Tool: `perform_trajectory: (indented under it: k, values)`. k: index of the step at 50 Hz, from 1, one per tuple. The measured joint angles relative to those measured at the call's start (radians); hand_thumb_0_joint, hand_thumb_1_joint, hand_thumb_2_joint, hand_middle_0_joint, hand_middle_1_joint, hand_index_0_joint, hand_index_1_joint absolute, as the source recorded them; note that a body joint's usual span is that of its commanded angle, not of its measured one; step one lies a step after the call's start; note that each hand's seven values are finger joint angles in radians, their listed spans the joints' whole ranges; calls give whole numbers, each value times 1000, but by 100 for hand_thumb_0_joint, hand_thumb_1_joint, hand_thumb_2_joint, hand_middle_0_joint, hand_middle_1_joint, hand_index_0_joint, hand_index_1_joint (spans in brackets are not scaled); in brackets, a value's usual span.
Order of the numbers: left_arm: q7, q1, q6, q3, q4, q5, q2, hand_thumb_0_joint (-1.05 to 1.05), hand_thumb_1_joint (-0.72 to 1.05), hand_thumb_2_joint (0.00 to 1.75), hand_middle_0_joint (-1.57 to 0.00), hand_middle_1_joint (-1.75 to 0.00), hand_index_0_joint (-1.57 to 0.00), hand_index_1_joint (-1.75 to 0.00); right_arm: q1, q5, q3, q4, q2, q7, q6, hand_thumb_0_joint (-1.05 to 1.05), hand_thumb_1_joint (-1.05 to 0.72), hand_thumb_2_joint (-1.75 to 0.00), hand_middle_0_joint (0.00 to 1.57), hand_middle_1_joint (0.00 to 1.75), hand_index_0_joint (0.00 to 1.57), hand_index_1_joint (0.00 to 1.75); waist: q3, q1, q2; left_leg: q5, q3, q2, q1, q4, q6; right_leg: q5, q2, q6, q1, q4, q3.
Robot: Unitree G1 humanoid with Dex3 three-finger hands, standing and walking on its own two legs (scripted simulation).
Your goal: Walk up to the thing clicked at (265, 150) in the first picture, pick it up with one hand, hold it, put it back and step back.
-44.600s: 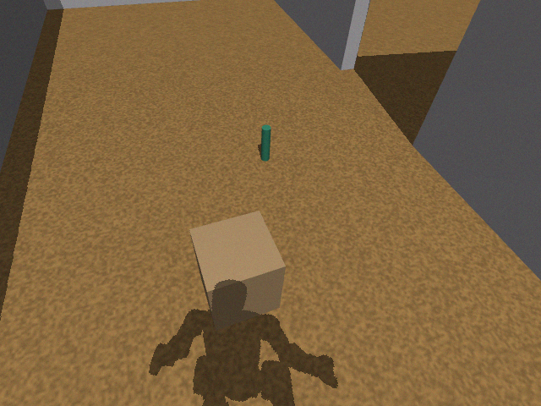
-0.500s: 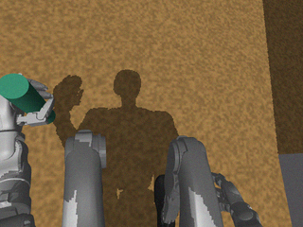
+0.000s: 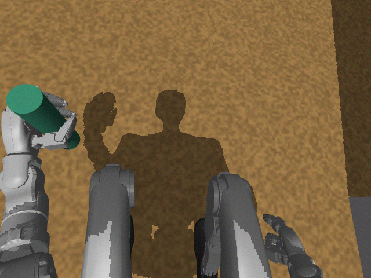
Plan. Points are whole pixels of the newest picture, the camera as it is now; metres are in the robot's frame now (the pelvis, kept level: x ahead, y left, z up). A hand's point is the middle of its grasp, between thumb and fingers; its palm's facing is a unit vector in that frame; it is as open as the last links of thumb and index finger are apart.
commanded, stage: settle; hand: left
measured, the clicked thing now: (52, 124) +0.38 +0.29 -0.05
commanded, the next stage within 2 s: lift in 0.32 s
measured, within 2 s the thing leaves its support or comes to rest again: neither
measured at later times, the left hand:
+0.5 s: hand (54, 116) +0.39 +0.27 -0.01, palm faces +0.24 -0.97 -0.03, open 6.4 cm
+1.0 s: hand (33, 99) +0.38 +0.26 +0.08, palm faces +0.22 -0.97 -0.02, open 6.4 cm
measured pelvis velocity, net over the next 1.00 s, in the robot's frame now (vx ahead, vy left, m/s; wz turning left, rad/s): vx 0.01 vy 0.00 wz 0.05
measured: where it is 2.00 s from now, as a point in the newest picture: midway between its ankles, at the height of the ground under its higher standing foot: (164, 263)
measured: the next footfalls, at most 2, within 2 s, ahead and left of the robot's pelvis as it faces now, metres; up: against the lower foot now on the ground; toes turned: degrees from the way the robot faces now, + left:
none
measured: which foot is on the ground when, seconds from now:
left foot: down 0.00-1.00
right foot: down 0.00-1.00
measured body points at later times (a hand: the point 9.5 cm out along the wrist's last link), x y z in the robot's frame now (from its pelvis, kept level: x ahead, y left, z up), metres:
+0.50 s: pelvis +0.00 +0.00 +0.02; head +0.19 +0.06 +0.42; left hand +0.37 +0.33 -0.01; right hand +0.17 -0.25 -0.11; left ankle +0.09 +0.14 -0.33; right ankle +0.09 -0.12 -0.33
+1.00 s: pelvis +0.01 +0.00 +0.09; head +0.19 +0.05 +0.49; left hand +0.36 +0.31 +0.09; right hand +0.20 -0.24 -0.04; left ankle +0.09 +0.14 -0.33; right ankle +0.09 -0.12 -0.33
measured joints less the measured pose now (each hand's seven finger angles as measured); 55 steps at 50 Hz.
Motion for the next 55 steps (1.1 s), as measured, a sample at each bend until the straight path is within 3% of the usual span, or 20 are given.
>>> perform_trajectory:
  k: [27, 43, 55]
  values:
    - [-8, -55, -8, 5, 69, 21, -11, 0, 3, 110, -93, -104, -95, -107, 42, 3, -13, 18, 12, -6, -14, 1, -89, -89, 21, 30, 20, 30, -22, -9, 10, 16, 29, -5, 48, -74, 6, 8, -11, 1, 41, -59, 20]
    - [-7, 39, 80, -43, -112, -8, -41, 0, 3, 110, -92, -104, -95, -106, 59, 43, -32, -7, 19, -31, -20, 1, -90, -89, 21, 30, 20, 30, -57, 8, 26, 18, 47, -2, 143, -187, 7, 13, -16, -2, 130, -169, 26]
    - [72, 144, 197, -111, -326, -10, -79, 0, 3, 110, -92, -105, -95, -107, 64, 78, -45, -53, 26, -54, -26, 1, -89, -89, 21, 30, 20, 30, -73, 24, 42, 26, 63, -2, 314, -358, 14, 28, -21, 2, 303, -350, 26]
